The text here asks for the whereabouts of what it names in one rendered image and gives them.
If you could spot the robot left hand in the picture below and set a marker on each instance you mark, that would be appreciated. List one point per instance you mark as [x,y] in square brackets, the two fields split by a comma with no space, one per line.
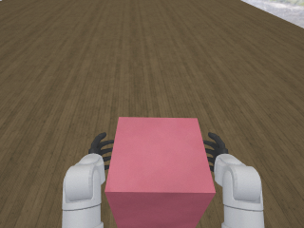
[96,146]

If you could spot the robot left forearm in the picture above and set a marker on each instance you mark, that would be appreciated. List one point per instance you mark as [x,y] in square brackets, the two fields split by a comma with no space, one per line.
[82,193]

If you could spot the robot right hand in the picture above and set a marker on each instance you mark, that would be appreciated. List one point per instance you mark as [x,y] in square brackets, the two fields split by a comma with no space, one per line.
[219,148]

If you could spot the robot right forearm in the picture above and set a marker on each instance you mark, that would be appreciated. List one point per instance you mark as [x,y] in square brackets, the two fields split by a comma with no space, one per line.
[241,193]

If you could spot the carton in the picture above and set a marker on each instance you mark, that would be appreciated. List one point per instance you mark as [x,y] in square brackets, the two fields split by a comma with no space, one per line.
[159,175]

